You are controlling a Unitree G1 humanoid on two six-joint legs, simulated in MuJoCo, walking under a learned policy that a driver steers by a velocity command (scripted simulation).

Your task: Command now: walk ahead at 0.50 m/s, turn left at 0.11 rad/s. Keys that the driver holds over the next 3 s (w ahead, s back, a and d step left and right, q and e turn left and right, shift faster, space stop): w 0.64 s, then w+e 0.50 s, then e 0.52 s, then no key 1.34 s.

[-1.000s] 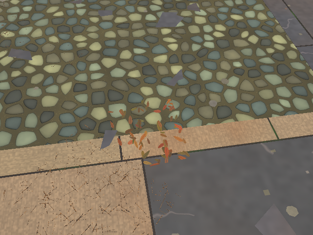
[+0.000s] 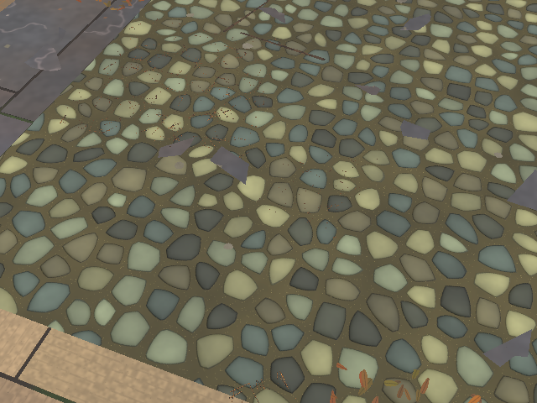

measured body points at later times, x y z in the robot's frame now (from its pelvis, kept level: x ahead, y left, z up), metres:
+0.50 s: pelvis +0.28 -0.07 +0.00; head +0.31 -0.09 +0.45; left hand +0.38 +0.20 -0.12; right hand +0.37 -0.35 -0.13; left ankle +0.22 +0.08 -0.65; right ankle +0.33 -0.16 -0.74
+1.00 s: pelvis +0.55 -0.02 +0.00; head +0.58 +0.00 +0.44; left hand +0.64 +0.26 -0.14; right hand +0.66 -0.30 -0.10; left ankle +0.62 +0.08 -0.74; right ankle +0.46 -0.15 -0.65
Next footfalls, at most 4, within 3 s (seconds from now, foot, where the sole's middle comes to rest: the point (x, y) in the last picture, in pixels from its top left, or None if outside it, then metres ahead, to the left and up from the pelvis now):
0.34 right None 0.37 -0.16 -0.78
0.86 left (238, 328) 0.66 0.08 -0.78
1.36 right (345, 265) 0.85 -0.22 -0.78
1.84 left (278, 232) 0.97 -0.03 -0.78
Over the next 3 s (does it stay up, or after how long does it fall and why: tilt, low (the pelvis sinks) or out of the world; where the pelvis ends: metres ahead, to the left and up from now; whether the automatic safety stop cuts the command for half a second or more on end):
stays up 0.83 -0.11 0.00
